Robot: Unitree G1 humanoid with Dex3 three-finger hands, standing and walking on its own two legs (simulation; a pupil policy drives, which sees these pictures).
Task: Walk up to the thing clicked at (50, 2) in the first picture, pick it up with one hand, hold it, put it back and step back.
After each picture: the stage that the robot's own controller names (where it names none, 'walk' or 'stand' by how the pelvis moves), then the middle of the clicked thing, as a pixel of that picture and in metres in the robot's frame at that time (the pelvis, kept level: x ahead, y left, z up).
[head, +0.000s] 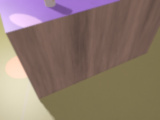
stand; out of the picture +0.94 +0.23 +0.04
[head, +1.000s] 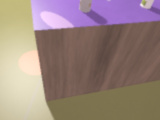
rise first; out of the picture +0.86 +0.01 +0.06
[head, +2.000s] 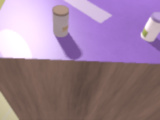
sink last; (60, 21) +0.59 +0.12 +0.06
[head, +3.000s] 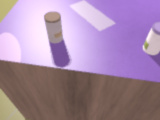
stand; (54, 27) +0.57 +0.16 +0.06
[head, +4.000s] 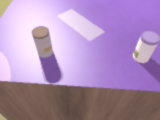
stand; (43, 42) +0.52 +0.19 +0.04
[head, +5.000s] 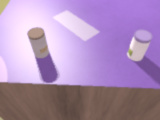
stand; (38, 43) +0.52 +0.20 +0.03
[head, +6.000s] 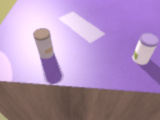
stand; (44, 43) +0.52 +0.19 +0.03
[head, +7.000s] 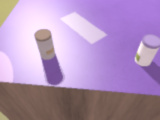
stand; (45, 44) +0.52 +0.18 +0.03
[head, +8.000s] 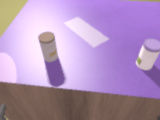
rise first; (48, 47) +0.52 +0.18 +0.04
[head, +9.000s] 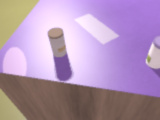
go down; (57, 42) +0.54 +0.17 +0.04
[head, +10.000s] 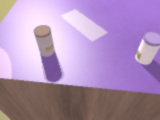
go down; (44, 41) +0.53 +0.17 +0.05
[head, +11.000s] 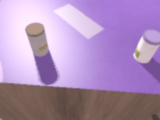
go down; (38, 40) +0.51 +0.17 +0.05
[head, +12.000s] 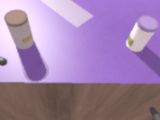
close in; (20, 30) +0.50 +0.18 +0.08
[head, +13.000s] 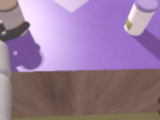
close; (12, 17) +0.53 +0.18 +0.10
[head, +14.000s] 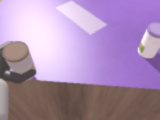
lift; (21, 62) +0.36 +0.20 +0.12
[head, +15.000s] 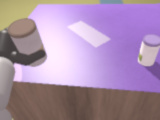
lift; (29, 43) +0.33 +0.16 +0.24
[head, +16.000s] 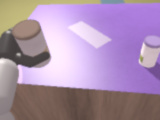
hold; (33, 45) +0.33 +0.15 +0.24
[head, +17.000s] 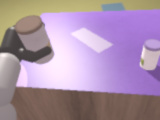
hold; (36, 41) +0.33 +0.14 +0.27
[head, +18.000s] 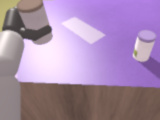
crouch; (36, 22) +0.41 +0.14 +0.26
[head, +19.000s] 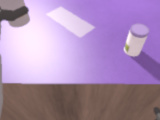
lower; (12, 4) +0.49 +0.18 +0.24
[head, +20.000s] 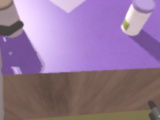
lower; (6, 16) +0.52 +0.18 +0.11
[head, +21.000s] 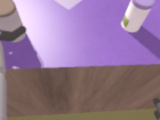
lower; (9, 21) +0.51 +0.18 +0.10
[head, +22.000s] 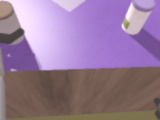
lower; (7, 24) +0.50 +0.19 +0.10
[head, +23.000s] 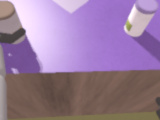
lower; (9, 23) +0.50 +0.19 +0.10
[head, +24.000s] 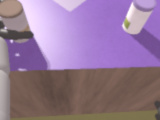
open; (16, 22) +0.50 +0.16 +0.10
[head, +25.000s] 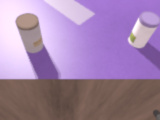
sink last; (30, 34) +0.48 +0.15 +0.09
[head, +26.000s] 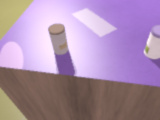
sink last; (58, 39) +0.53 +0.16 +0.08
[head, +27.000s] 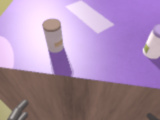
stand; (53, 36) +0.51 +0.15 +0.07
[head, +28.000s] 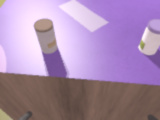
stand; (46, 36) +0.50 +0.16 +0.09
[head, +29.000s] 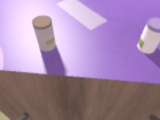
stand; (44, 34) +0.50 +0.16 +0.10
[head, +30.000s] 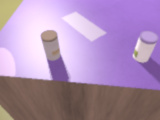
stand; (51, 45) +0.52 +0.16 +0.04
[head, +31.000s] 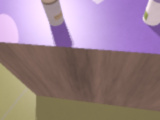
walk; (53, 9) +0.60 +0.16 +0.05
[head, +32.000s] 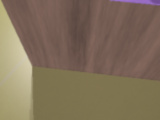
walk; out of the picture +0.92 +0.11 +0.06
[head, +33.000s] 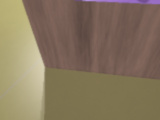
stand; out of the picture +1.12 +0.15 +0.05
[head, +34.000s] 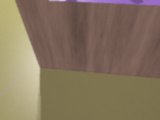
stand; out of the picture +1.11 +0.15 +0.03
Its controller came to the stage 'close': yes
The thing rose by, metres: 0.23
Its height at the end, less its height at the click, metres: +0.00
